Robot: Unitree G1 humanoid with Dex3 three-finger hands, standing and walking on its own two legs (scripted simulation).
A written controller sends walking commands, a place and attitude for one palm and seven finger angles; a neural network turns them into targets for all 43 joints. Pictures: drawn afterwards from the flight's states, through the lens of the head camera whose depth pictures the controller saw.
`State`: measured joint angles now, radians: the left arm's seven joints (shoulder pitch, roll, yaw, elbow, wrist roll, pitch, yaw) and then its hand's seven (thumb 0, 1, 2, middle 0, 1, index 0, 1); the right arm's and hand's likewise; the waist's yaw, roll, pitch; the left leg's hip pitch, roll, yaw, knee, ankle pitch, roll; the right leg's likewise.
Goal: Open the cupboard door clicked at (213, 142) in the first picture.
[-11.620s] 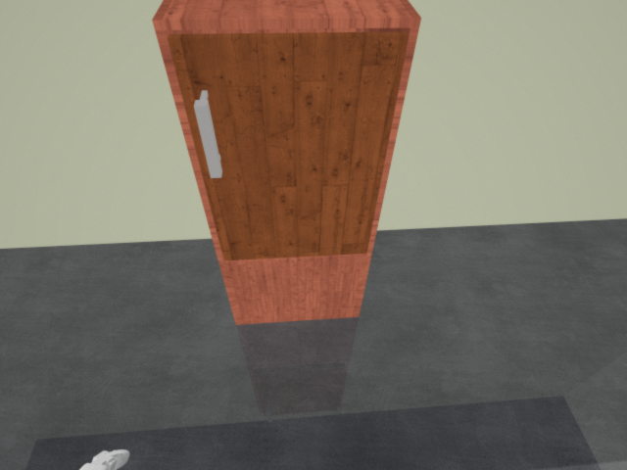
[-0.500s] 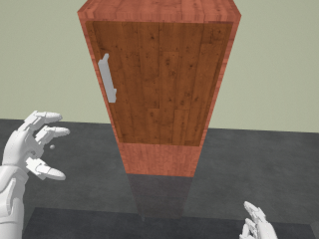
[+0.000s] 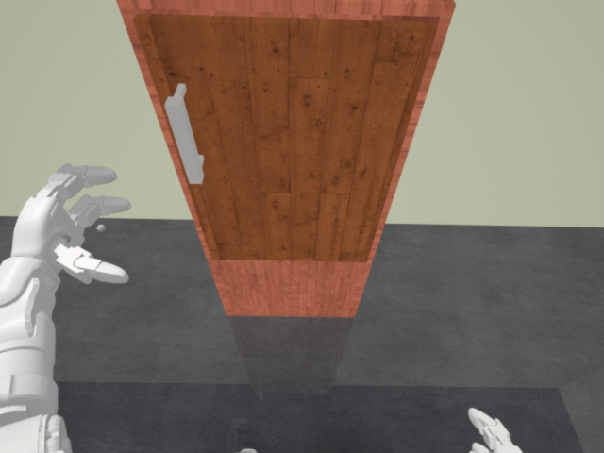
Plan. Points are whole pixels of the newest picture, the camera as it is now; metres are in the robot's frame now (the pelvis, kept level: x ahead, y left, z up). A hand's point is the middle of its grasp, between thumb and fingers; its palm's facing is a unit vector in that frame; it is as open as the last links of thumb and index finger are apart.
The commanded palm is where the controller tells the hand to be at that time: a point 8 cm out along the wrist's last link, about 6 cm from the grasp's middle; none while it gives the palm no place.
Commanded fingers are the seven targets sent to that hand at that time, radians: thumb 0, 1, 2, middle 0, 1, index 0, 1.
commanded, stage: move the hooked fingers beside the handle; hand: left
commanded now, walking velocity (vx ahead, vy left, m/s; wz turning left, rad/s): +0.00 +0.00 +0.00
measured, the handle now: (189, 136) +0.57 +0.21 +0.08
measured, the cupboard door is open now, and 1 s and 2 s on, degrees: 0 0 0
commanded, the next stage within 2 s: slide the fingers in behind the handle in 1.92 s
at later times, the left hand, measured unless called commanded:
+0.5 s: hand (114, 192) +0.43 +0.28 +0.10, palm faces +0.00 -1.00 -0.01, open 14.0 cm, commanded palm +0.41 +0.32 +0.09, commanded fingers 0.00 -0.50 0.30 -0.30 -1.20 -0.30 -1.20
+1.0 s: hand (142, 156) +0.50 +0.26 +0.10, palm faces +0.01 -1.00 -0.03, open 13.9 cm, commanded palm +0.49 +0.31 +0.09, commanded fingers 0.00 -0.50 0.30 -0.30 -1.20 -0.30 -1.20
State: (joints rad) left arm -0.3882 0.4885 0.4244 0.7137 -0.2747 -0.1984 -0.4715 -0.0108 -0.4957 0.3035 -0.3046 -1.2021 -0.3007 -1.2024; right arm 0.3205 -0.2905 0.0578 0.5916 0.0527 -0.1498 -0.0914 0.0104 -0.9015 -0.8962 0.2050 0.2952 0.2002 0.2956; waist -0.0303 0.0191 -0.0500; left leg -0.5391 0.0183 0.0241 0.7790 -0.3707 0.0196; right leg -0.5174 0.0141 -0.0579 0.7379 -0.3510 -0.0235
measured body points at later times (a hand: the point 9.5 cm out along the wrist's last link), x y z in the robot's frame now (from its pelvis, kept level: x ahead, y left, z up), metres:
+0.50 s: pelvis +0.00 +0.01 -0.01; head +0.07 +0.03 +0.44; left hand +0.42 +0.33 +0.10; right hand +0.08 -0.26 -0.11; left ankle +0.01 +0.10 -0.71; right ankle +0.01 -0.11 -0.71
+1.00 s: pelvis +0.00 +0.01 -0.02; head +0.11 +0.03 +0.42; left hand +0.50 +0.31 +0.10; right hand -0.01 -0.26 -0.12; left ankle +0.01 +0.10 -0.71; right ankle +0.01 -0.11 -0.71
